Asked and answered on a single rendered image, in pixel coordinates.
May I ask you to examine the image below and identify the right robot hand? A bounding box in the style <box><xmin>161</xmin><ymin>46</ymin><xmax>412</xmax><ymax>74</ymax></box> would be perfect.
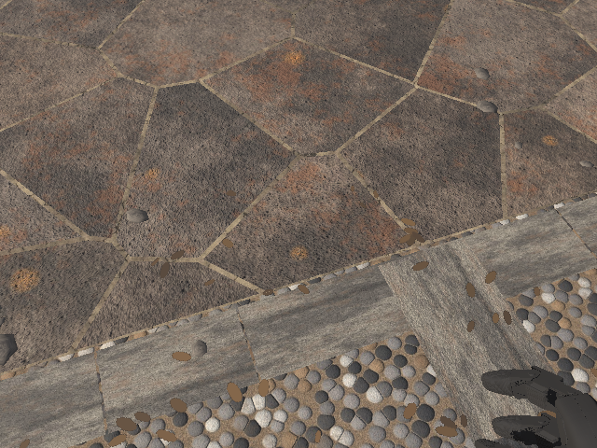
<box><xmin>475</xmin><ymin>366</ymin><xmax>597</xmax><ymax>448</ymax></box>

